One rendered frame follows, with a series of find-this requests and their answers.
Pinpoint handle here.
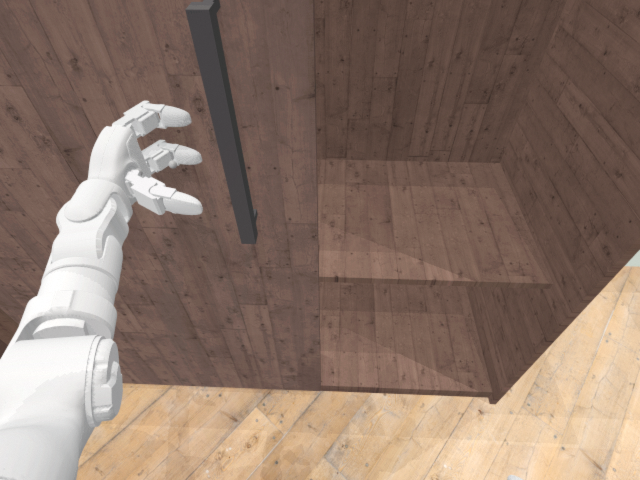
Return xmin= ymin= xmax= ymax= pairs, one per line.
xmin=185 ymin=0 xmax=258 ymax=244

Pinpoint left robot upper arm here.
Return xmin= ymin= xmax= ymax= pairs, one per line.
xmin=0 ymin=335 xmax=123 ymax=480

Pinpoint robot left forearm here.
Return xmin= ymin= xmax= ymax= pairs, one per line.
xmin=0 ymin=179 xmax=133 ymax=369

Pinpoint robot left hand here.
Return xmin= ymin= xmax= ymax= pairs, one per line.
xmin=87 ymin=101 xmax=203 ymax=215

